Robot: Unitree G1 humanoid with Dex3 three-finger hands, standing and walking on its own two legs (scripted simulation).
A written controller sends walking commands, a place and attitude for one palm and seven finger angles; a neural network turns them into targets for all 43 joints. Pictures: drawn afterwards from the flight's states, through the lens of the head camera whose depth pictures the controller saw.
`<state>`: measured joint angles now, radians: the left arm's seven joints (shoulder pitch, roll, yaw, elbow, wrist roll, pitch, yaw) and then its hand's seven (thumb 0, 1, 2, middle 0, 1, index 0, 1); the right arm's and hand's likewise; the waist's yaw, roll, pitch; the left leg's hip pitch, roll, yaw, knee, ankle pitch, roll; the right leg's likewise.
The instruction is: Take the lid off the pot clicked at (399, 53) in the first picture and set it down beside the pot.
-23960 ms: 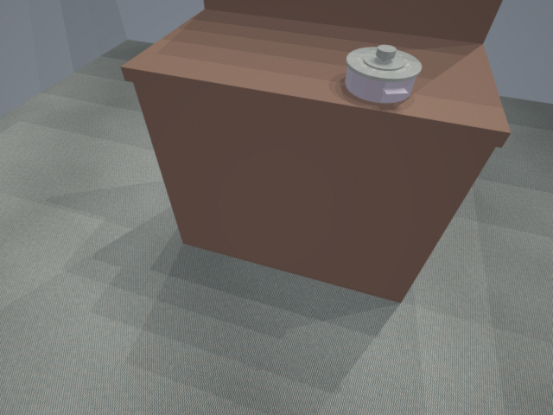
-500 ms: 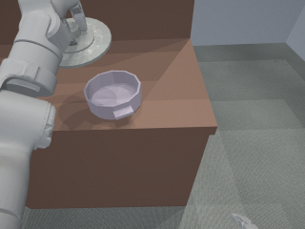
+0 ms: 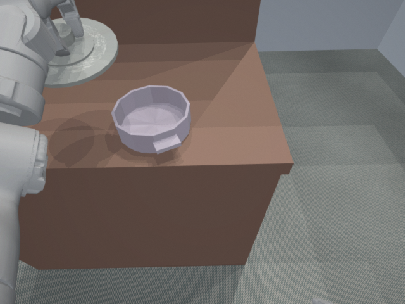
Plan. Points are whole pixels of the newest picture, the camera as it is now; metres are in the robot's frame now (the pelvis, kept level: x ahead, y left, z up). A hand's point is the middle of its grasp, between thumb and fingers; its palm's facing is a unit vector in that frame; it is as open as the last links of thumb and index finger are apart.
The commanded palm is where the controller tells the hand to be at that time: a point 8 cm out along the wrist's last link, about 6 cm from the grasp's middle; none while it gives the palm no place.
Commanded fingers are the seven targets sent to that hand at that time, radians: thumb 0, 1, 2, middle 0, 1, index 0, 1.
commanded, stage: move the lid sideways beside the pot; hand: left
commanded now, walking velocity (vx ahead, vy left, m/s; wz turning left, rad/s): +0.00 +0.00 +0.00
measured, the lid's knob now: (59, 35) +0.50 +0.24 +0.29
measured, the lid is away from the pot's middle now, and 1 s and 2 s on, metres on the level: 0.13 0.24 0.23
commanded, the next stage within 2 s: lower the lid onto the table in 1.18 s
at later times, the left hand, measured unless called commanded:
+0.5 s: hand (19, 33) +0.46 +0.28 +0.31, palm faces -0.14 -0.11 -0.98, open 7.3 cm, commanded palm +0.45 +0.28 +0.38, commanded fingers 0.00 0.72 0.90 -0.89 -1.03 -0.87 -1.01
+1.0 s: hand out of the picture +0.45 +0.33 +0.30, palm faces -0.15 -0.14 -0.98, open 7.3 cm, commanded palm +0.45 +0.33 +0.38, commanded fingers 0.00 0.72 0.90 -0.89 -1.03 -0.87 -1.01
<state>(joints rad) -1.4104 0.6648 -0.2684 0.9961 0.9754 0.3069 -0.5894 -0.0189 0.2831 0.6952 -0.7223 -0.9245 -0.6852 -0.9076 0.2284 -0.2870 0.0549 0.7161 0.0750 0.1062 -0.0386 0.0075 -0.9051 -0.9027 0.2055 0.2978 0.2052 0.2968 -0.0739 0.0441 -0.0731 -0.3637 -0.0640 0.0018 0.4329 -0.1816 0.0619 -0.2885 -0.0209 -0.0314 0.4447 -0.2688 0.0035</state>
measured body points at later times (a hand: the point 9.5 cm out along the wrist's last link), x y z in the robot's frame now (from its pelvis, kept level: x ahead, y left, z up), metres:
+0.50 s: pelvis +0.00 +0.00 +0.00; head +0.03 -0.02 +0.45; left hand +0.47 +0.28 +0.36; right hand +0.10 -0.27 -0.13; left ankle +0.02 +0.08 -0.74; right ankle -0.03 -0.12 -0.74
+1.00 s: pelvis +0.01 -0.01 +0.00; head +0.05 -0.02 +0.45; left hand +0.46 +0.34 +0.36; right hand +0.09 -0.27 -0.13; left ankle +0.02 +0.08 -0.74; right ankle -0.03 -0.12 -0.74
